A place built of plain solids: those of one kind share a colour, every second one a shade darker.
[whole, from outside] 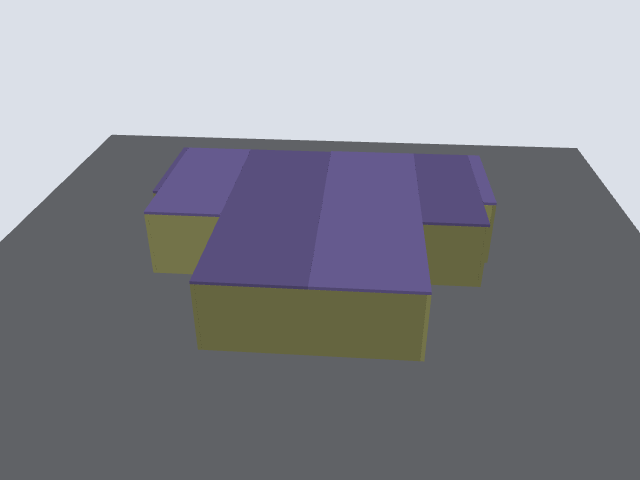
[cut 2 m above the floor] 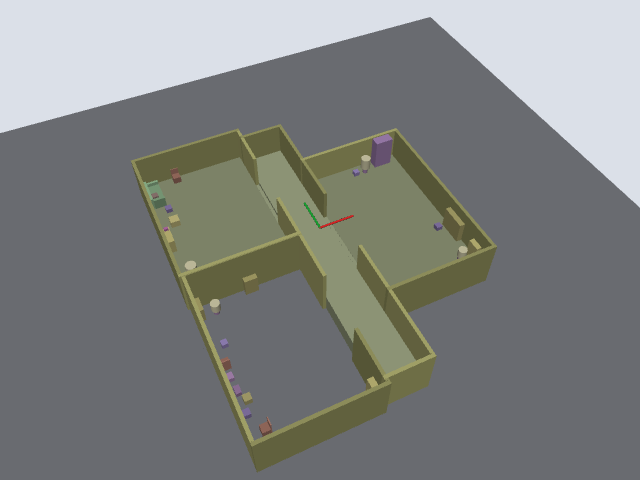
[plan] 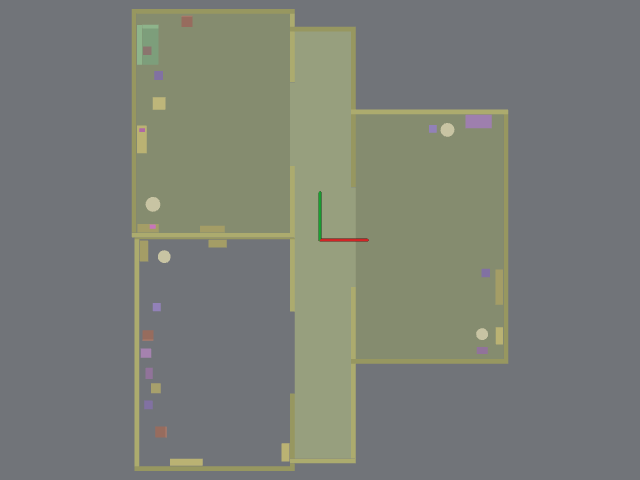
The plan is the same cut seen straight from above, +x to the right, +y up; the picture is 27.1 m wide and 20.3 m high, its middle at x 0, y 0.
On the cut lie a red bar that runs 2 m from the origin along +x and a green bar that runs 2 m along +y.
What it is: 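A storey of a split-level house; a hall and three lower rooms open beside it; the rooms' floors lie 1.02 m, 0.186 m and not at all below the hall's; a bare drop, one riser, a flush line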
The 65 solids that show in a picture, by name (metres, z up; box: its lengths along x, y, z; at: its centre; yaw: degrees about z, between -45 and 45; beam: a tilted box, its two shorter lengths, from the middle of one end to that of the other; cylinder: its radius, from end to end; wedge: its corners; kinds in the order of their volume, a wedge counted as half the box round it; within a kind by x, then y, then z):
{
 "floor_1": {"box": [6.5, 9.27, 0.89], "at": [-4.51, 4.93, 0.39]},
 "floor_2": {"box": [0.2, 3.55, 0.89], "at": [-1.17, 4.9, 0.39]},
 "floor_3": {"box": [2.38, 18.07, 1.07], "at": [0.12, -0.21, 0.49]},
 "floor_4": {"box": [0.2, 4.22, 1.07], "at": [1.41, 0.12, 0.49]},
 "floor_5": {"box": [6.25, 10.35, 1.07], "at": [4.64, 0.14, 0.49]},
 "wall_1": {"box": [0.2, 9.27, 3.82], "at": [-7.86, 4.93, 1.86]},
 "wall_2": {"box": [0.2, 9.6, 3.82], "at": [-7.74, -4.77, 1.86]},
 "wall_3": {"box": [6.9, 0.2, 3.82], "at": [-4.51, 0.2, 1.86]},
 "wall_4": {"box": [6.9, 0.2, 3.82], "at": [-4.51, 9.67, 1.86]},
 "wall_5": {"box": [6.78, 0.2, 3.82], "at": [-4.45, -9.67, 1.86]},
 "wall_6": {"box": [6.78, 0.07, 3.82], "at": [-4.45, 0.07, 1.86]},
 "wall_7": {"box": [0.2, 2.76, 3.82], "at": [-1.17, -7.87, 1.86]},
 "wall_8": {"box": [0.2, 3.06, 3.82], "at": [-1.17, -1.5, 1.86]},
 "wall_9": {"box": [0.2, 2.83, 3.82], "at": [-1.17, 1.72, 1.86]},
 "wall_10": {"box": [0.2, 2.14, 3.82], "at": [-1.17, 7.75, 1.86]},
 "wall_11": {"box": [0.2, 0.55, 3.82], "at": [-1.17, 9.29, 1.86]},
 "wall_12": {"box": [2.78, 0.2, 3.82], "at": [0.12, -9.35, 1.86]},
 "wall_13": {"box": [2.78, 0.2, 3.82], "at": [0.12, 8.92, 1.86]},
 "wall_14": {"box": [0.2, 4.01, 3.82], "at": [1.41, -7.24, 1.86]},
 "wall_15": {"box": [0.2, 3.05, 3.82], "at": [1.41, -3.51, 1.86]},
 "wall_16": {"box": [0.2, 3.08, 3.82], "at": [1.41, 3.78, 1.86]},
 "wall_17": {"box": [0.2, 3.3, 3.82], "at": [1.41, 7.17, 1.86]},
 "wall_18": {"box": [6.65, 0.2, 3.82], "at": [4.64, -5.13, 1.86]},
 "wall_19": {"box": [6.65, 0.2, 3.82], "at": [4.64, 5.42, 1.86]},
 "wall_20": {"box": [0.2, 10.35, 3.82], "at": [7.86, 0.14, 1.86]},
 "roof_1": {"box": [6.9, 0.75, 0.16], "at": [-4.51, 9.39, 3.85]},
 "roof_2": {"box": [6.78, 0.32, 0.16], "at": [-4.45, -9.61, 3.85]},
 "roof_3": {"box": [9.48, 3.5, 0.16], "at": [-3.23, 7.27, 3.85]},
 "roof_4": {"box": [9.36, 4.21, 0.16], "at": [-3.16, -7.34, 3.85]},
 "roof_5": {"box": [15.93, 5.42, 0.16], "at": [0.0, 2.81, 3.85]},
 "roof_6": {"box": [15.81, 5.33, 0.16], "at": [0.06, -2.57, 3.85]},
 "case_1": {"box": [0.42, 1.17, 0.92], "at": [-7.54, 4.26, 1.3]},
 "case_2": {"box": [0.36, 0.9, 1.03], "at": [-7.44, -0.47, 0.47]},
 "case_3": {"box": [0.9, 0.36, 0.96], "at": [-7.27, 0.5, 1.32]},
 "case_4": {"box": [1.38, 0.3, 1.21], "at": [-5.65, -9.4, 0.56]},
 "case_5": {"box": [1.06, 0.29, 1.32], "at": [-4.55, 0.47, 1.5]},
 "case_6": {"box": [0.77, 0.33, 1.22], "at": [-4.33, -0.15, 0.56]},
 "case_7": {"box": [0.35, 0.78, 1.9], "at": [-1.46, -8.98, 0.9]},
 "case_8": {"box": [0.32, 1.49, 1.34], "at": [7.58, -1.99, 1.7]},
 "case_9": {"box": [0.31, 0.73, 1.14], "at": [7.59, -4.05, 1.59]},
 "wardrobe_1": {"box": [1.12, 0.58, 1.96], "at": [6.71, 5.01, 2.0]},
 "sofa_1": {"box": [0.22, 1.69, 0.84], "at": [-7.63, 8.25, 1.26]},
 "sofa_2": {"box": [0.7, 0.15, 0.68], "at": [-7.17, 7.48, 1.18]},
 "sofa_3": {"box": [0.7, 1.39, 0.46], "at": [-7.17, 8.25, 1.07]},
 "sofa_4": {"box": [0.7, 0.15, 0.68], "at": [-7.17, 9.02, 1.18]},
 "bush_1": {"cylinder": 0.31, "from": [-7.06, 1.51, 1.15], "to": [-7.06, 1.51, 1.9]},
 "bush_2": {"cylinder": 0.27, "from": [-6.59, -0.71, 0.35], "to": [-6.59, -0.71, 0.89]},
 "bush_3": {"cylinder": 0.29, "from": [5.39, 4.66, 1.44], "to": [5.39, 4.66, 2.19]},
 "bush_4": {"cylinder": 0.25, "from": [6.86, -3.98, 1.45], "to": [6.86, -3.98, 1.98]},
 "chair_1": {"box": [0.47, 0.06, 0.93], "at": [-7.27, -4.24, 0.41]},
 "chair_2": {"box": [0.47, 0.4, 0.52], "at": [-7.27, -4.01, 0.21]},
 "chair_3": {"box": [0.43, 0.47, 0.5], "at": [-6.75, -8.12, 0.2]},
 "chair_4": {"box": [0.46, 0.44, 0.42], "at": [-5.62, 9.22, 1.05]},
 "chair_5": {"box": [0.46, 0.042, 0.82], "at": [-5.62, 9.46, 1.25]},
 "basket_1": {"box": [0.37, 0.37, 0.4], "at": [-7.25, -6.98, 0.15]},
 "basket_2": {"box": [0.35, 0.35, 0.38], "at": [-6.9, -2.84, 0.14]},
 "basket_3": {"box": [0.38, 0.38, 0.28], "at": [-6.82, 6.96, 0.98]},
 "basket_4": {"box": [0.33, 0.33, 0.28], "at": [4.77, 4.7, 1.16]},
 "basket_5": {"box": [0.36, 0.36, 0.28], "at": [7.01, -1.4, 1.17]},
 "pouf_1": {"box": [0.41, 0.42, 0.44], "at": [-6.94, -6.27, 0.17]},
 "pouf_2": {"box": [0.54, 0.54, 0.42], "at": [-6.81, 5.77, 1.05]},
 "toybox_1": {"box": [0.46, 0.39, 0.35], "at": [-7.36, -4.78, 0.13]},
 "toybox_2": {"box": [0.31, 0.48, 0.34], "at": [-7.22, -5.64, 0.12]},
 "toybox_3": {"box": [0.46, 0.3, 0.3], "at": [6.86, -4.67, 1.17]},
 "cushion_1": {"box": [0.37, 0.37, 0.11], "at": [-7.31, 8.01, 1.35]}
}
